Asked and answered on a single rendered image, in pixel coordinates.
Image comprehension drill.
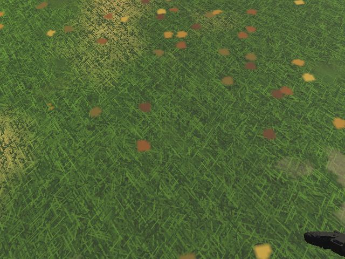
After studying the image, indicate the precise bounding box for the right robot hand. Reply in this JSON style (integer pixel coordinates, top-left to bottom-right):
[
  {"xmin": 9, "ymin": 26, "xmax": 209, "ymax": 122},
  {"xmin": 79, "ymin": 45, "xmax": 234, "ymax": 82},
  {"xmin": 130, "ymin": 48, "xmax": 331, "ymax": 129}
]
[{"xmin": 304, "ymin": 230, "xmax": 345, "ymax": 257}]

